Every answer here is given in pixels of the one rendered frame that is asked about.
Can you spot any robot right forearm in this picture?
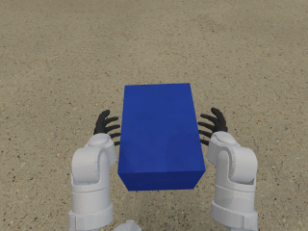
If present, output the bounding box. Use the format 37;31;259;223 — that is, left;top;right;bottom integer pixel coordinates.
206;131;258;231

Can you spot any robot right hand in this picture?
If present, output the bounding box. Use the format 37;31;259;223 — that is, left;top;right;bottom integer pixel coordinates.
197;107;228;146

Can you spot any left robot shin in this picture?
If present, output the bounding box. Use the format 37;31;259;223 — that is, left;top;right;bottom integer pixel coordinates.
125;219;136;224

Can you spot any carton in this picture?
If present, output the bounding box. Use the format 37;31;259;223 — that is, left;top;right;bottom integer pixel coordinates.
117;83;206;192

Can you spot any robot left hand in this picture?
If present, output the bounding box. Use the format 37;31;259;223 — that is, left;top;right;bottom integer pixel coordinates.
93;110;121;146

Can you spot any robot left forearm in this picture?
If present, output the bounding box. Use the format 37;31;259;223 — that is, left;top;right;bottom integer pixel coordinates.
67;133;117;231

